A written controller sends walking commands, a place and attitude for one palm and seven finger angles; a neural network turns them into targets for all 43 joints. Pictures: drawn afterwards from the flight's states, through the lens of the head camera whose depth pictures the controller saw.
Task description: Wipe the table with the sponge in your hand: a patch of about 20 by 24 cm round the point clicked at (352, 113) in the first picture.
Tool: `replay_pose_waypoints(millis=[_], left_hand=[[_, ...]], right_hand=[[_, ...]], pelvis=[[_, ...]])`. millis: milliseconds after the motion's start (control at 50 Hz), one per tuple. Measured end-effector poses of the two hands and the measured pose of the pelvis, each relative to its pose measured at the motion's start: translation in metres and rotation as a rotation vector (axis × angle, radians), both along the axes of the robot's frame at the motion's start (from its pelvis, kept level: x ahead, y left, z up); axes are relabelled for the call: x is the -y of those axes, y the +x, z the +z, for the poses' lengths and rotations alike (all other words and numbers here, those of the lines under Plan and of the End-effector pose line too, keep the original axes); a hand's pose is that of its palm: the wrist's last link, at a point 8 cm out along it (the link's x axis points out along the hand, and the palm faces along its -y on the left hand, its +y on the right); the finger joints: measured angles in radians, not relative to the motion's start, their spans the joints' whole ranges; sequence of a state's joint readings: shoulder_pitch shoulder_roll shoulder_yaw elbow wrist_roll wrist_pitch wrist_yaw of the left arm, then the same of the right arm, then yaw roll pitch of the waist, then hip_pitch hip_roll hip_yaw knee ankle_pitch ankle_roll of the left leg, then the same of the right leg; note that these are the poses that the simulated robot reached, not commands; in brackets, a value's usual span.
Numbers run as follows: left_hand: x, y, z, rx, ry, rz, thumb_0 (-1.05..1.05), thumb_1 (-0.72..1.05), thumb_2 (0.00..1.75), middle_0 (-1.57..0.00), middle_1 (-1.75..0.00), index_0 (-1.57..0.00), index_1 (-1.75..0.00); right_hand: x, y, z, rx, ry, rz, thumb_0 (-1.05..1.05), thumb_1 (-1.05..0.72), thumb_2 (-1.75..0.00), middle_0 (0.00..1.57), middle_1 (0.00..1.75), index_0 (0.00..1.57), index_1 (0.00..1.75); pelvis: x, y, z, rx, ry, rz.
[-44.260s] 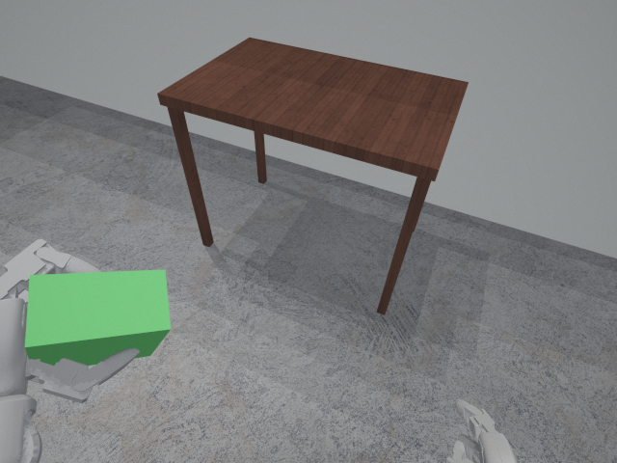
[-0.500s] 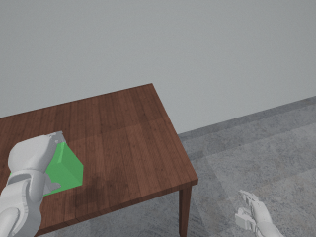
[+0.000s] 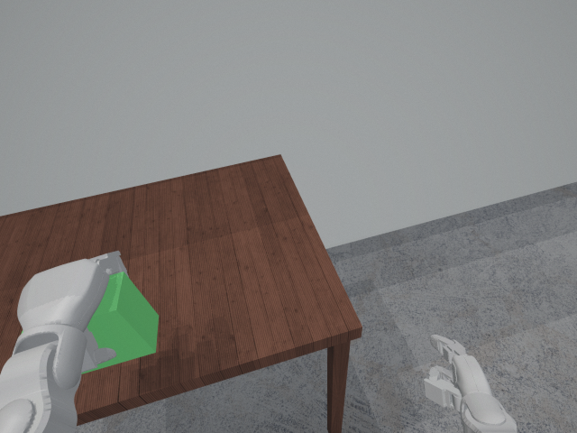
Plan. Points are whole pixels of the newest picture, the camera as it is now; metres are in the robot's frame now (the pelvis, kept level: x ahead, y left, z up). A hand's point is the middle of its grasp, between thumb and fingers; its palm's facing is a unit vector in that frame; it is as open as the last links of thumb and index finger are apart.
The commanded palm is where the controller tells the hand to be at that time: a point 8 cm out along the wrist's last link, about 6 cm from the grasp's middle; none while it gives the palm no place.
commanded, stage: bring the sponge back beside the body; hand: left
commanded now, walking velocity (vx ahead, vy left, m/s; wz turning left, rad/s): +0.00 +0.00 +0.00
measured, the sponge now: (104, 331) +0.20 +0.29 +0.06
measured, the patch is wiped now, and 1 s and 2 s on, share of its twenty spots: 1.00 1.00 1.00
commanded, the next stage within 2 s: step back with the hand held close in 0.70 s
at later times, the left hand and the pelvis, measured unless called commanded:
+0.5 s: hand (92, 327) +0.18 +0.27 +0.11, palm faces +0.06 -0.11 -0.99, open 10.1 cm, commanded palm +0.15 +0.28 +0.18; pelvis -0.01 -0.01 +0.00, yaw +0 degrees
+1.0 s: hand (127, 306) +0.20 +0.23 +0.13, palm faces +0.28 -0.84 -0.47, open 10.1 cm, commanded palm +0.15 +0.27 +0.17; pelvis -0.01 -0.01 -0.01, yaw +0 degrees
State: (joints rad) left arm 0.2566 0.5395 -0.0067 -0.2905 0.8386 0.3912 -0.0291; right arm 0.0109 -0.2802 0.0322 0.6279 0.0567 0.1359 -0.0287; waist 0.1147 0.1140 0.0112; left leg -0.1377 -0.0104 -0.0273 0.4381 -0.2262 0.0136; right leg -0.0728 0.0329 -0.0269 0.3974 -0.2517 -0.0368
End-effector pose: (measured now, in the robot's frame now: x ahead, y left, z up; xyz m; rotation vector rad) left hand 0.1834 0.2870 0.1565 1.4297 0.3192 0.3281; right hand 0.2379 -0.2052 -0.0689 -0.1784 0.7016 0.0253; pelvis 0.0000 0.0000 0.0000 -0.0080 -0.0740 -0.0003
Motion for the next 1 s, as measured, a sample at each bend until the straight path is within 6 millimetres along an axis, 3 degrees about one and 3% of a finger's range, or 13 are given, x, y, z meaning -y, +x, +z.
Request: replay_pose_waypoints(millis=[420,840,880,920,1000], left_hand=[[0.016,-0.021,0.006,0.029,0.002,-0.017,-0.01,-0.50,1.04,-0.71,-1.33,-0.73,-1.34],[0.018,-0.023,0.004,0.034,-0.001,-0.016,-0.01,-0.50,1.04,-0.71,-1.33,-0.74,-1.34],[0.014,-0.020,0.003,0.153,-0.372,-0.042,-0.01,-0.50,1.04,-0.71,-1.33,-0.74,-1.34],[0.013,-0.016,0.001,0.275,-0.638,-0.096,-0.01,-0.50,1.04,-0.71,-1.33,-0.74,-1.34],[0.019,-0.016,0.001,0.443,-0.868,-0.201,-0.01,-0.50,1.04,-0.71,-1.33,-0.74,-1.34]], right_hand=[[0.002,-0.006,-0.001,0.013,0.020,-0.004,0.01,-0.90,-0.90,0.20,0.30,0.20,0.30],[0.010,-0.009,0.002,0.028,0.009,-0.014,0.01,-0.90,-0.90,0.20,0.30,0.20,0.30],[0.009,-0.012,0.005,0.052,0.003,-0.009,0.01,-0.90,-0.90,0.20,0.30,0.20,0.30],[0.009,-0.020,0.007,0.068,-0.006,-0.014,0.01,-0.90,-0.90,0.20,0.30,0.20,0.30],[0.016,-0.049,0.001,0.012,-0.056,-0.063,0.01,-0.90,-0.90,0.21,0.30,0.20,0.30]], pelvis=[[0.004,-0.004,-0.001,0.013,0.002,-0.007],[0.008,-0.008,-0.002,0.018,0.002,-0.009],[0.008,-0.010,-0.002,0.012,-0.004,-0.006],[0.009,-0.012,-0.003,-0.016,-0.010,0.002],[0.007,-0.011,-0.007,-0.058,-0.010,0.005]])
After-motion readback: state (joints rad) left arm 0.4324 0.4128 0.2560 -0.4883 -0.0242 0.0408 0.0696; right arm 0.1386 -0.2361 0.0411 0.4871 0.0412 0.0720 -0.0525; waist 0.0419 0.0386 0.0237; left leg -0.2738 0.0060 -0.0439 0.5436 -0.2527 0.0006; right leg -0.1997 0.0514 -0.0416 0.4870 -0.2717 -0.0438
